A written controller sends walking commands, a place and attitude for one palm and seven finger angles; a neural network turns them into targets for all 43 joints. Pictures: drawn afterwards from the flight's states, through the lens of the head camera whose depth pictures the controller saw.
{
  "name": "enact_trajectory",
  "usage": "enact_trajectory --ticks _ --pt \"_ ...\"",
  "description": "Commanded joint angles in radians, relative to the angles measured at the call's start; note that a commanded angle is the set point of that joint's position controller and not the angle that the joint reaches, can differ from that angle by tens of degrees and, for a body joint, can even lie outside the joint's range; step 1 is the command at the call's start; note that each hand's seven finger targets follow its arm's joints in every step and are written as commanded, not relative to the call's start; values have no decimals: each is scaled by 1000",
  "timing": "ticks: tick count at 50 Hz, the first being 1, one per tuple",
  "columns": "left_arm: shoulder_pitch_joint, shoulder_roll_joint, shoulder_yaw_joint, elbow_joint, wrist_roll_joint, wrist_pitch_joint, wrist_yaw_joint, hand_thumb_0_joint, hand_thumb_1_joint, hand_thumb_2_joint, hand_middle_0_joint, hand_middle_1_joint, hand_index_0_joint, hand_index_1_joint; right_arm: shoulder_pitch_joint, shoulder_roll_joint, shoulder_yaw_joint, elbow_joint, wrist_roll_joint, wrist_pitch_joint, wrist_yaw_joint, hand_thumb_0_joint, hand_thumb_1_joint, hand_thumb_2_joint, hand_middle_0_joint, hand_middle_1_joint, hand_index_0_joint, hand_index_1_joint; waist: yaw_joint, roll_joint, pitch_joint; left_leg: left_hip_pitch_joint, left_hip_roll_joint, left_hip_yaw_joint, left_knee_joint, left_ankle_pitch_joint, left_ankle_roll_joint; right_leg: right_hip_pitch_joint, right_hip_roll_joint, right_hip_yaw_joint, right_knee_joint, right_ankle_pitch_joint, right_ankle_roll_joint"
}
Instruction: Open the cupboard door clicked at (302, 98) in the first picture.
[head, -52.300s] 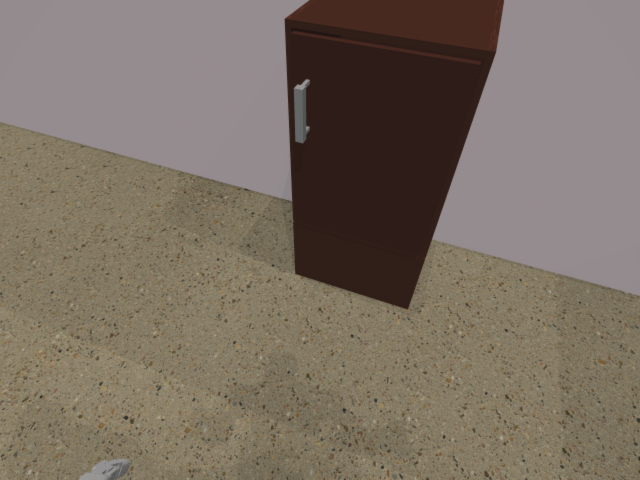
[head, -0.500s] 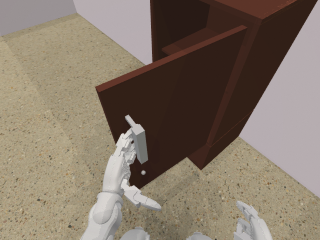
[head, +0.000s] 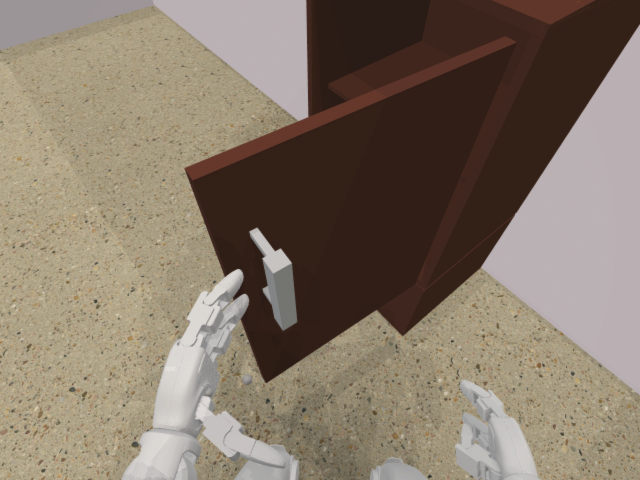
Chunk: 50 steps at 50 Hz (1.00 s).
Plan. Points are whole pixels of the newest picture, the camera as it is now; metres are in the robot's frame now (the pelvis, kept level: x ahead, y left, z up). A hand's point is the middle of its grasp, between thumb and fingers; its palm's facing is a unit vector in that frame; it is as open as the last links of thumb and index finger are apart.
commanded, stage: slide the hand sideways off the handle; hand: left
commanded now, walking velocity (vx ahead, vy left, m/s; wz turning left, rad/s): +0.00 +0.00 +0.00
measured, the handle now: (273, 281) +0.33 +0.09 +0.07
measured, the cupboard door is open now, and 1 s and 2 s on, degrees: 85 85 85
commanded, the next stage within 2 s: draw the hand back to the body in 0.38 s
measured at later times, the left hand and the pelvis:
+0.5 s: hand (204, 415) +0.19 +0.14 +0.05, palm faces -0.05 -1.00 -0.03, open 16.3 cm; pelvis -0.01 -0.02 -0.01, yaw +1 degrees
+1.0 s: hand (128, 391) +0.19 +0.18 +0.13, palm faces -0.02 -1.00 -0.08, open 16.2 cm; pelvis +0.00 +0.00 +0.03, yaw +1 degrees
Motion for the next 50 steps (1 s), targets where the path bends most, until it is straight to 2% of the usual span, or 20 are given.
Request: enact_trajectory --ticks 1,5,8,14,16,21,24,25,27,29,30,31,35,36,37,40,44,45,49,50 --pt "58 50 56 -251 -21 -66 -26 0 -500 300 -150 -300 -150 -300 -29 -116 -63 -173 9 -56 -7 0 -900 -900 200 300 200 300 -3 -19 -228 169 -2 -55 -168 364 -31 138 28 15 -119 365 -28" --pt "65 76 91 -263 -45 -70 -47 0 -500 300 -150 -300 -150 -300 -29 -121 -65 -174 12 -55 -15 0 -900 -900 200 300 200 300 -19 -52 -187 130 -5 -52 -156 326 -26 135 33 19 -130 356 -24" --pt "49 103 128 -278 -65 -97 -65 0 -500 300 -150 -300 -150 -300 -28 -124 -67 -167 11 -64 -24 0 -900 -900 200 300 200 300 -23 -47 -195 108 -9 -49 -137 291 -24 122 30 29 -126 334 -22" --pt "164 147 208 -275 -126 -125 -136 0 -500 300 -150 -300 -150 -300 -39 -123 -76 -159 21 -73 -35 0 -900 -900 200 300 200 300 0 -7 -216 94 -15 -37 -126 307 -28 155 30 46 -127 365 -20" --pt "167 158 225 -248 -140 -114 -158 0 -500 300 -150 -300 -150 -300 -45 -126 -78 -155 24 -70 -40 0 -900 -900 200 300 200 300 -13 -38 -188 63 -15 -37 -116 279 -25 154 27 58 -143 346 -13" --pt "62 148 205 -249 -165 -111 -194 0 -500 300 -150 -300 -150 -300 -55 -138 -70 -152 24 -89 -54 0 -900 -900 200 300 200 300 -45 -19 -134 29 -14 -41 -92 193 -21 85 22 81 -174 201 -9" --pt "36 162 215 -263 -173 -120 -192 0 -500 300 -150 -300 -150 -300 -47 -141 -70 -152 22 -105 -59 0 -900 -900 200 300 200 300 -37 -18 -169 40 -11 -50 -91 187 -20 74 25 76 -163 172 -14" --pt "42 208 260 -299 -177 -121 -186 0 -500 300 -150 -300 -150 -300 -45 -143 -71 -154 22 -106 -61 0 -900 -900 200 300 200 300 -19 -13 -209 49 -11 -48 -98 207 -19 114 26 80 -163 185 -18" --pt "92 230 283 -361 -179 -107 -178 0 -500 300 -150 -300 -150 -300 -43 -136 -71 -171 29 -104 -63 0 -900 -900 200 300 200 300 6 41 -265 118 -15 -40 -133 258 -20 171 27 73 -169 251 -20" --pt "111 237 295 -387 -180 -71 -165 0 -500 300 -150 -300 -150 -300 -39 -129 -68 -175 36 -98 -62 0 -900 -900 200 300 200 300 10 52 -258 160 -17 -40 -172 288 -19 206 32 53 -184 296 -19" --pt "143 262 334 -361 -180 -44 -156 0 -500 300 -150 -300 -150 -300 -41 -127 -70 -171 38 -88 -63 0 -900 -900 200 300 200 300 16 23 -252 152 -14 -43 -185 285 -19 228 36 51 -198 286 -18" --pt "143 230 309 -354 -179 -25 -155 0 -500 300 -150 -300 -150 -300 -46 -126 -67 -174 43 -84 -64 0 -900 -900 200 300 200 300 1 12 -216 158 -13 -39 -193 280 -18 222 34 49 -215 294 -12" --pt "173 214 326 -269 -202 43 -166 0 -500 300 -150 -300 -150 -300 -66 -129 -60 -164 51 -76 -70 0 -900 -900 200 300 200 300 -14 -46 -79 142 -9 -45 -231 215 -18 219 31 53 -289 213 -4" --pt "164 217 328 -272 -206 48 -175 0 -500 300 -150 -300 -150 -300 -64 -134 -57 -165 51 -79 -71 0 -900 -900 200 300 200 300 -16 -60 -66 144 -9 -43 -240 206 -18 223 27 57 -302 198 -1" --pt "149 218 316 -300 -209 49 -186 0 -500 300 -150 -300 -150 -300 -64 -139 -55 -171 51 -85 -73 0 -900 -900 200 300 200 300 -18 -29 -69 165 -8 -44 -250 202 -17 217 28 55 -309 189 -2" --pt "89 262 341 -354 -225 40 -205 0 -500 300 -150 -300 -150 -300 -51 -148 -47 -167 50 -106 -81 0 -900 -900 200 300 200 300 -24 -24 -66 207 -4 -53 -274 216 -14 237 32 47 -326 196 -7" --pt "97 291 389 -398 -242 20 -213 0 -500 300 -150 -300 -150 -300 -39 -141 -41 -153 54 -140 -81 0 -900 -900 200 300 200 300 -3 30 -101 278 -4 -61 -313 265 -20 275 40 24 -325 254 -14" --pt "101 299 396 -406 -241 22 -213 0 -465 315 -151 -300 -151 -300 -46 -144 -41 -148 53 -146 -80 0 -900 -900 200 300 200 300 2 56 -104 290 -4 -59 -316 284 -20 290 41 24 -327 274 -17" --pt "126 277 397 -395 -250 69 -224 0 -325 375 -156 -300 -156 -300 -53 -141 -39 -140 62 -159 -74 0 -900 -900 200 300 200 300 3 53 -72 329 2 -67 -358 309 -26 307 44 -2 -344 306 -12" --pt "150 424 445 -419 -87 133 -60 0 -290 390 -158 -300 -158 -300 -58 -136 -45 -139 48 -133 -101 0 -900 -900 200 300 200 300 61 18 -78 326 13 -53 -409 287 -19 347 14 59 -406 266 -27"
